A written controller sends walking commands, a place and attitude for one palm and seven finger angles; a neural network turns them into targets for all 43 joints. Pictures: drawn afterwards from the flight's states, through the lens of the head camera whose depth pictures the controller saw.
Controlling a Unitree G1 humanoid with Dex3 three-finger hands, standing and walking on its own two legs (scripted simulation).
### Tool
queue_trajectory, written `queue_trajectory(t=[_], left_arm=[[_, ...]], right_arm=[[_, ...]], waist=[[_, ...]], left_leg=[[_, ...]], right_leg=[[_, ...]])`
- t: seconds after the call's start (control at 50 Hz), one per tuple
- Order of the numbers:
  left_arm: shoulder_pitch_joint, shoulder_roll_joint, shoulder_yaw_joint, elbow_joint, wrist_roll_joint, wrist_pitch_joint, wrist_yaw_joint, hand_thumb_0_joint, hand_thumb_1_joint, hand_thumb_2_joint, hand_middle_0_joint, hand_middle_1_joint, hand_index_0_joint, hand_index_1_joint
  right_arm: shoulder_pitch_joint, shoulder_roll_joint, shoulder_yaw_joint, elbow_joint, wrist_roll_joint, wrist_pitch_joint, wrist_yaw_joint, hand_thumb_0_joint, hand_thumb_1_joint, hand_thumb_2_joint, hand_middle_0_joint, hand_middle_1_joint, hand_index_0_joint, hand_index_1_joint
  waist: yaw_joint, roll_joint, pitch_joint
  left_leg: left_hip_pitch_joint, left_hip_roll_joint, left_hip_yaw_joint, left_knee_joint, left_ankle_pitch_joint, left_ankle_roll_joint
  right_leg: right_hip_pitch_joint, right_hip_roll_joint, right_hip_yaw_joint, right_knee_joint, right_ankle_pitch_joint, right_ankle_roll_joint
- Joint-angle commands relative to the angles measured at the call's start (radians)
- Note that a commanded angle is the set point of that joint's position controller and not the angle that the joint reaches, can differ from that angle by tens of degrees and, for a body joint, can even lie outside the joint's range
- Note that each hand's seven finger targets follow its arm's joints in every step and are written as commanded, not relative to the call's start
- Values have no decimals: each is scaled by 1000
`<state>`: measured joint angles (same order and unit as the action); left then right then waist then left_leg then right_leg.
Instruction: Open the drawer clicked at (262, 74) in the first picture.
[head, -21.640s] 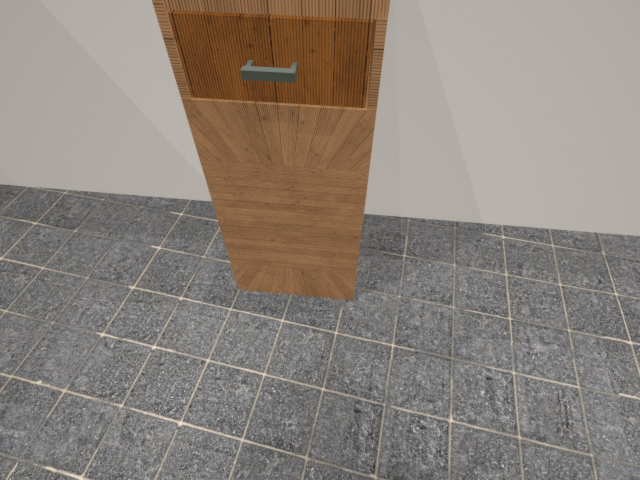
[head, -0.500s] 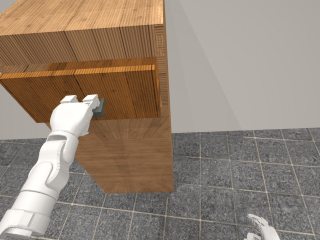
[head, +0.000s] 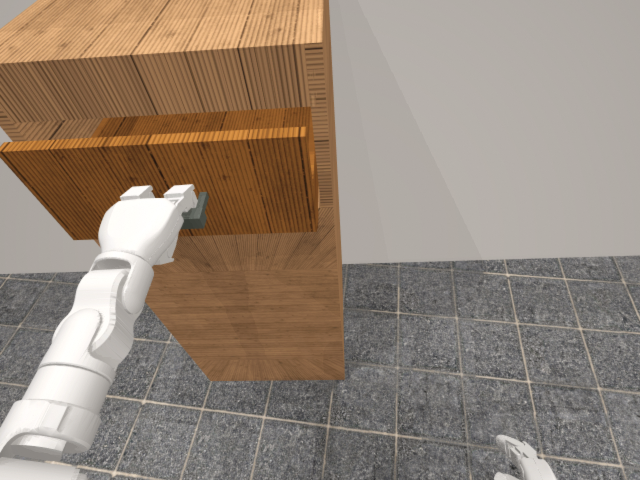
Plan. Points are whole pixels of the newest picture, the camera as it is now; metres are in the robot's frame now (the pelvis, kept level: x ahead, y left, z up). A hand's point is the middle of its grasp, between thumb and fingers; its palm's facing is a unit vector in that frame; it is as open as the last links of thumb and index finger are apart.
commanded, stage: pull the drawer open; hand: left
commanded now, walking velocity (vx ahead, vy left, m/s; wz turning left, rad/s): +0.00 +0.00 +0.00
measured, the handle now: (167, 209) +0.42 +0.24 +0.11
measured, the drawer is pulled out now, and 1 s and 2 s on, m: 0.06 0.27 0.30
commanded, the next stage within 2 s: open the thumb to release the handle in 1.40 s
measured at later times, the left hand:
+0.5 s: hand (134, 342) +0.24 +0.23 +0.09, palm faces +0.05 -0.10 -0.99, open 5.5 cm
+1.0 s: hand (106, 426) +0.16 +0.22 +0.09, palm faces +0.03 -0.11 -0.99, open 5.6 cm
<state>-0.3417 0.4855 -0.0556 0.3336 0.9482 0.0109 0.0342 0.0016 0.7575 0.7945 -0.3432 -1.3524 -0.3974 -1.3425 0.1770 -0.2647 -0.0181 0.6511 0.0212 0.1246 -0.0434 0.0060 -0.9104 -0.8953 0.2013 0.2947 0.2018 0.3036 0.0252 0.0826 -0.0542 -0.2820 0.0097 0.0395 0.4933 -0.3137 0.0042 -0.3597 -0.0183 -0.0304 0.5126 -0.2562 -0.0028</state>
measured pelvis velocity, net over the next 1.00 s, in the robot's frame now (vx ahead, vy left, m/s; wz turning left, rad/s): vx -0.01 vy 0.00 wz -0.03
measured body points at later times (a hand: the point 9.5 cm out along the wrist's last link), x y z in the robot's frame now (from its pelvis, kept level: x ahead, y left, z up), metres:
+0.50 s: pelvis +0.01 +0.01 +0.00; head +0.02 -0.04 +0.45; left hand +0.24 +0.23 +0.14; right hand +0.24 -0.20 -0.10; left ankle -0.04 +0.12 -0.74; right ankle +0.00 -0.12 -0.74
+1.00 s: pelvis -0.01 +0.00 +0.00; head -0.01 -0.05 +0.45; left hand +0.15 +0.22 +0.15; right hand +0.20 -0.22 -0.09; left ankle -0.04 +0.12 -0.74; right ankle +0.00 -0.12 -0.74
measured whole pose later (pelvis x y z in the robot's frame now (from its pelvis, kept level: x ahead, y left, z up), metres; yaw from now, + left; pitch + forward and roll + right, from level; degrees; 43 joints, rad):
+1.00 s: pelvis -0.01 +0.00 +0.00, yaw -2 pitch +0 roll +0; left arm 0.64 0.48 -0.01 -0.51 0.89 0.10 0.16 0.02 0.74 0.77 -0.31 -1.32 -0.41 -1.32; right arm 0.12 -0.29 0.04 0.56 0.00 0.11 0.01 0.01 -0.91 -0.90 0.20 0.29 0.20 0.30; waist 0.08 0.11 -0.04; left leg -0.17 0.04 0.06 0.50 -0.33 -0.01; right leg -0.25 0.01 -0.01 0.50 -0.25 -0.01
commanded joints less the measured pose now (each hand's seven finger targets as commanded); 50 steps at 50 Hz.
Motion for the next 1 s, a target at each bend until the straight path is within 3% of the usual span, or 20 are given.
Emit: queue_trajectory(t=[0.0, 0.04, 0.1, 0.22, 0.24, 0.32, 0.38, 0.44, 0.5, 0.54, 0.56, 0.62, 0.64, 0.66, 0.68, 0.72, 0.84, 0.86, 0.94, 0.98], left_arm=[[-100, 213, 141, -341, -29, -24, 52, 0, 900, 900, -400, -1350, -400, -1350], [5, 261, 204, -381, -36, -15, 62, 0, 900, 900, -400, -1350, -400, -1350], [133, 217, 193, -496, -50, 3, 71, 0, 900, 900, -400, -1350, -400, -1350], [315, 188, 197, -695, -58, 42, 104, 0, 900, 900, -400, -1350, -400, -1350], [330, 201, 207, -725, -53, 49, 107, 0, 900, 900, -400, -1350, -400, -1350], [360, 141, 158, -775, -40, 74, 119, 0, 900, 900, -400, -1350, -400, -1350], [412, 141, 161, -833, -32, 80, 130, 0, 900, 900, -400, -1350, -400, -1350], [470, 160, 182, -856, -30, 90, 129, 0, 900, 900, -400, -1350, -400, -1350], [494, 119, 145, -894, -16, 89, 130, 0, 900, 900, -400, -1350, -400, -1350], [555, 166, 198, -883, -19, 97, 134, 0, 900, 900, -400, -1350, -400, -1350], [559, 137, 168, -904, -5, 96, 134, 0, 900, 900, -400, -1350, -400, -1350], [608, 133, 168, -927, -12, 96, 137, 0, 900, 900, -400, -1350, -400, -1350], [630, 165, 204, -924, -16, 101, 138, 0, 900, 900, -400, -1350, -400, -1350], [639, 131, 173, -954, -12, 100, 137, 0, 900, 900, -400, -1350, -400, -1350], [671, 154, 201, -929, -21, 95, 139, 0, 900, 900, -400, -1350, -400, -1350], [699, 139, 187, -961, -19, 95, 142, 0, 900, 900, -400, -1350, -400, -1350], [920, 162, 234, -1040, -43, 96, 168, 0, 900, 900, -400, -1350, -400, -1350], [940, 131, 202, -1073, -42, 95, 170, 0, 900, 900, -400, -1350, -400, -1350], [1055, 156, 238, -1101, -59, 88, 196, 0, 900, 900, -400, -1350, -400, -1350], [1089, 157, 253, -1089, -63, 80, 208, 0, 900, 900, -400, -1350, -400, -1350]], right_arm=[[-117, -103, -42, -177, 3, -52, 8, 0, -900, -900, 200, 300, 200, 300], [-126, -110, -45, -184, -1, -55, 13, 0, -900, -900, 200, 300, 200, 300], [-149, -101, -41, -200, 0, -60, 24, 0, -900, -900, 200, 300, 200, 300], [-179, -98, -37, -207, -3, -76, 45, 0, -900, -900, 200, 300, 200, 300], [-186, -103, -36, -208, -4, -73, 47, 0, -900, -900, 200, 300, 200, 300], [-203, -91, -25, -201, -5, -73, 51, 0, -900, -900, 200, 300, 200, 300], [-212, -81, -21, -196, -13, -71, 53, 0, -900, -900, 200, 300, 200, 300], [-229, -81, -10, -192, -14, -62, 51, 0, -900, -900, 200, 300, 200, 300], [-244, -67, -1, -197, -22, -58, 51, 0, -900, -900, 200, 300, 200, 300], [-256, -72, 8, -197, -19, -55, 47, 0, -900, -900, 200, 300, 200, 300], [-255, -62, 17, -202, -23, -56, 50, 0, -900, -900, 200, 300, 200, 300], [-263, -64, 18, -210, -24, -53, 47, 0, -900, -900, 200, 300, 200, 300], [-273, -70, 21, -208, -18, -56, 45, 0, -900, -900, 200, 300, 200, 300], [-268, -61, 28, -219, -25, -59, 47, 0, -900, -900, 200, 300, 200, 300], [-265, -62, 23, -208, -21, -57, 43, 0, -900, -900, 200, 300, 200, 300], [-271, -69, 26, -223, -22, -58, 43, 0, -900, -900, 200, 300, 200, 300], [-278, -90, 29, -260, -9, -70, 47, 0, -900, -900, 200, 300, 200, 300], [-261, -83, 32, -270, -15, -72, 52, 0, -900, -900, 200, 300, 200, 300], [-265, -105, 22, -285, -7, -75, 52, 0, -900, -900, 200, 300, 200, 300], [-243, -101, 19, -283, -11, -74, 50, 0, -900, -900, 200, 300, 200, 300]], waist=[[68, -53, -342], [85, -60, -353], [88, -57, -334], [91, -24, -307], [90, -23, -299], [76, -39, -247], [85, -25, -254], [84, -33, -223], [89, -49, -212], [94, -41, -198], [97, -33, -197], [101, -35, -177], [98, -22, -171], [104, -22, -175], [100, -45, -148], [105, -31, -143], [123, -5, -149], [125, -19, -151], [124, -16, -105], [123, -51, -80]], left_leg=[[52, -33, -5, -25, 505, 23], [55, -31, -3, -24, 524, 21], [62, -26, -4, -25, 560, 19], [111, -11, -9, -25, 613, 10], [113, -8, -12, -28, 621, 6], [124, -6, -14, -32, 598, 3], [150, -7, -17, -30, 622, -1], [144, -10, -15, -33, 574, -4], [144, -12, -14, -37, 553, 0], [138, -10, -12, -43, 517, -3], [131, -11, -9, -44, 514, -2], [128, -9, -7, -51, 490, -2], [126, -7, -9, -49, 461, -6], [121, -8, -4, -53, 448, -2], [113, -8, -4, -55, 445, -2], [106, -7, -1, -57, 424, 0], [92, 8, 1, -47, 409, -6], [82, 7, 5, -46, 403, -2], [66, 16, 7, -33, 351, -3], [43, 13, 8, -31, 312, 2]], right_leg=[[289, 22, 7, -2, 442, -26], [318, 20, 11, 0, 462, -26], [310, 19, 4, 7, 488, -22], [275, 24, -4, -3, 453, -22], [277, 24, -4, -6, 442, -24], [239, 29, -11, -15, 413, -22], [253, 30, -10, -17, 427, -24], [261, 30, -4, -30, 422, -24], [255, 30, -9, -34, 405, -19], [273, 33, 3, -45, 405, -22], [273, 24, -6, -41, 394, -20], [273, 27, -4, -51, 387, -16], [276, 33, 11, -56, 374, -20], [280, 22, 0, -56, 367, -17], [279, 29, 4, -62, 372, -17], [273, 25, 3, -62, 358, -13], [286, 25, 25, -61, 352, -10], [284, 13, 10, -54, 342, -6], [247, 18, 28, -62, 297, -5], [230, 15, 28, -60, 266, -2]])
